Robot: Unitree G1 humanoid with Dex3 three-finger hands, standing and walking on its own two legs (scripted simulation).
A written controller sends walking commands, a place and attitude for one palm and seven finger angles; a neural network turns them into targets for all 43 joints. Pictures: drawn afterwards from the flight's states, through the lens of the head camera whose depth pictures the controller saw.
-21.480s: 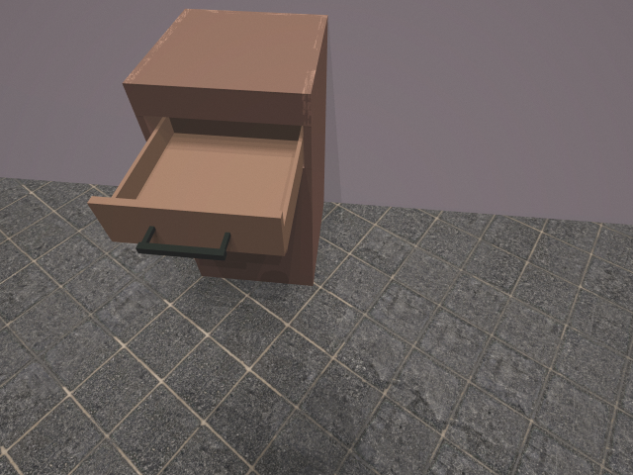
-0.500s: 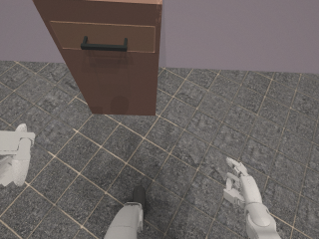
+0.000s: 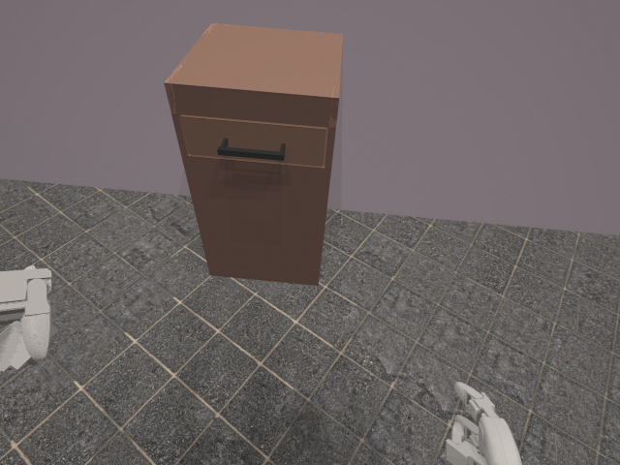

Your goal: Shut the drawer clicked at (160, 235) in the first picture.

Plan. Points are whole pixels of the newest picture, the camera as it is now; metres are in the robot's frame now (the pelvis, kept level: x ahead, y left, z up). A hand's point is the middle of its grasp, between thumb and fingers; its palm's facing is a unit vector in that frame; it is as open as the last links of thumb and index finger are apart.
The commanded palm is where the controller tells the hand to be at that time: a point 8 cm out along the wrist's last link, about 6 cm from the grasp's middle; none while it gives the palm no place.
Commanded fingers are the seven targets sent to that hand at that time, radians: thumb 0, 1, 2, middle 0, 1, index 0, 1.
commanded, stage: stop stepping back and stand still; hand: left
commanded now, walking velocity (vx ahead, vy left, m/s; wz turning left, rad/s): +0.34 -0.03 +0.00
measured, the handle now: (252, 149) +0.90 +0.19 -0.11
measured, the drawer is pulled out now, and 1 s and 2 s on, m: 0.00 0.00 0.00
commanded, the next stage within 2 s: let the arm hang, fingers relaxed in 0.46 s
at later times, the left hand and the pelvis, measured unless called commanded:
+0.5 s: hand out of the picture +0.17 +0.27 +0.19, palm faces +0.38 -0.79 -0.48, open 3.2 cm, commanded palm +0.11 +0.31 +0.19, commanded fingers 0.00 0.90 0.90 -1.40 -1.60 -1.40 -1.60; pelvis -0.02 +0.03 +0.00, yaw +0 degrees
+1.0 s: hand out of the picture +0.02 +0.23 -0.16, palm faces +0.07 -0.97 -0.24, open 3.9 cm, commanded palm none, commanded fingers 0.00 0.90 0.90 -0.48 -0.60 -0.48 -0.60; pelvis -0.03 +0.02 +0.00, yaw +4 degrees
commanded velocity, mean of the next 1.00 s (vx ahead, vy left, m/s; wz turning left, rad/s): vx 0.05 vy -0.04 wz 0.00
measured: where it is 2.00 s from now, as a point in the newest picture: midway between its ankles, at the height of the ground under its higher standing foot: outside the picture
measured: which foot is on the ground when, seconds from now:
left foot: up 0.00-0.18, down 0.20-1.00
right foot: down 0.00-1.00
